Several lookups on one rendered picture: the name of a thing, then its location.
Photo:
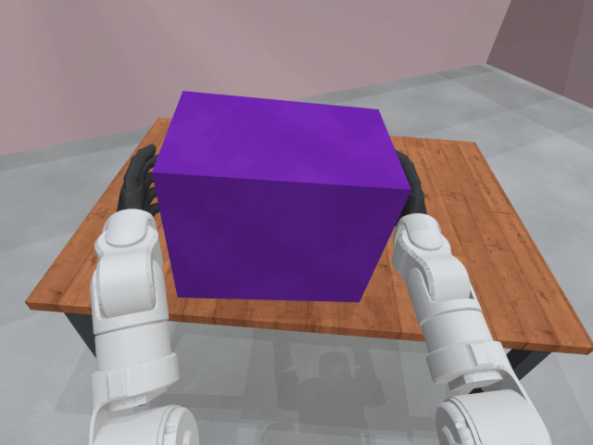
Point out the left robot hand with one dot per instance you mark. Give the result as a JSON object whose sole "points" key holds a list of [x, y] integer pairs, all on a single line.
{"points": [[135, 192]]}

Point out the right robot forearm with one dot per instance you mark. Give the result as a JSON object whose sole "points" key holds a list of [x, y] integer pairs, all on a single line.
{"points": [[462, 352]]}

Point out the robot left upper arm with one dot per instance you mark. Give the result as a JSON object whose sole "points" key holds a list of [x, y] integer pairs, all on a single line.
{"points": [[167, 425]]}

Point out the carton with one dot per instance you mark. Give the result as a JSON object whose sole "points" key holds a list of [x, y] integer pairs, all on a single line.
{"points": [[278, 200]]}

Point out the left robot forearm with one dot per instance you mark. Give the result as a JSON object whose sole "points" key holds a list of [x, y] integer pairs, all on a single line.
{"points": [[128, 297]]}

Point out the table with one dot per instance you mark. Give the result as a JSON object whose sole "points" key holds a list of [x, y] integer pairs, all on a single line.
{"points": [[524, 306]]}

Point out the right robot hand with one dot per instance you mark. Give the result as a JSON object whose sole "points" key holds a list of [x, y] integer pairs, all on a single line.
{"points": [[415, 201]]}

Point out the robot right upper arm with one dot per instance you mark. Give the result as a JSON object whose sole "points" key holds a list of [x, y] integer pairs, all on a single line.
{"points": [[501, 417]]}

